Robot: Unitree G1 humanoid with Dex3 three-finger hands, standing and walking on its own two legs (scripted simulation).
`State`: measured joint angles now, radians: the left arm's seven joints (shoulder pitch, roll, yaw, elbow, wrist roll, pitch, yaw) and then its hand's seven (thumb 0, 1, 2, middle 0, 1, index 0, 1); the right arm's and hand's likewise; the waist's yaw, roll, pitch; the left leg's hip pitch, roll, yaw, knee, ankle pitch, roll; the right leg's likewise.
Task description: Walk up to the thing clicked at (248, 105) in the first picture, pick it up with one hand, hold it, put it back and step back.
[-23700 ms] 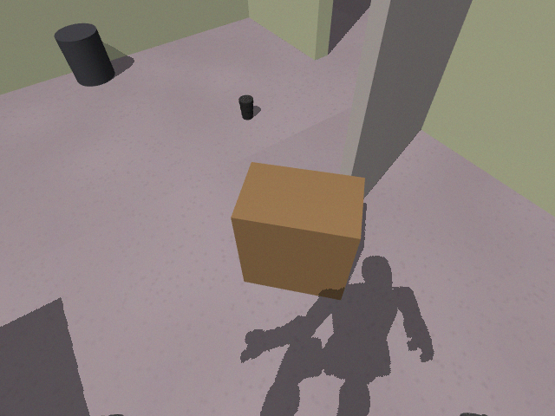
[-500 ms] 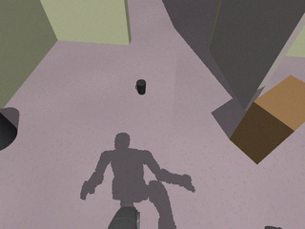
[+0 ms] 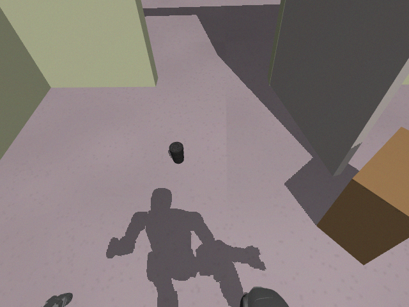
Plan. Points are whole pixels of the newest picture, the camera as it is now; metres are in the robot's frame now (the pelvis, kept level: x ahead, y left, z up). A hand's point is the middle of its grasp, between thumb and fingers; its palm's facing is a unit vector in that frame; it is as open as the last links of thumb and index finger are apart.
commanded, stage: walk up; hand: left
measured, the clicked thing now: (177, 153) +0.99 +0.18 -0.69
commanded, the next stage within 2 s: none
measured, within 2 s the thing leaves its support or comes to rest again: neither
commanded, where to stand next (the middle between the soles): +0.66 +0.03 m, yaw -1 degrees
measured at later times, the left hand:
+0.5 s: hand (77, 259) +0.24 +0.33 -0.14, palm faces -0.05 -0.94 -0.34, open 7.4 cm
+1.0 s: hand (110, 165) +0.49 +0.28 -0.10, palm faces -0.07 -0.92 -0.39, open 7.4 cm
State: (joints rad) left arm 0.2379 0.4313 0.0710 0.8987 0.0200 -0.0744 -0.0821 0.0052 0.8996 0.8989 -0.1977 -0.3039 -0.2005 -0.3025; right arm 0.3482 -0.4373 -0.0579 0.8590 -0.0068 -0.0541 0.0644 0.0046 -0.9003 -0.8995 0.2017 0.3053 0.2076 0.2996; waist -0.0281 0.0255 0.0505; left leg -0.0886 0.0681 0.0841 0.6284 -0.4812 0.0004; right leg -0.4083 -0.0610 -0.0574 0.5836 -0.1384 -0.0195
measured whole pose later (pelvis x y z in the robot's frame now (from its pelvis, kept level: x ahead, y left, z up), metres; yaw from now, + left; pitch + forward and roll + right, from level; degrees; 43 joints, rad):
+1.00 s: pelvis +0.39 +0.03 +0.01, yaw -1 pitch -3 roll +0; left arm 0.23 0.37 0.04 0.84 0.01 -0.07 -0.05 0.00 0.90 0.90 -0.20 -0.30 -0.20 -0.30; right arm 0.33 -0.43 -0.04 0.88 -0.01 -0.04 0.06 0.01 -0.91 -0.90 0.20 0.30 0.20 0.30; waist -0.01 0.06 0.09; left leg -0.41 0.06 0.02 0.96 -0.41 0.02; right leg -0.29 -0.03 -0.06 0.54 -0.21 -0.04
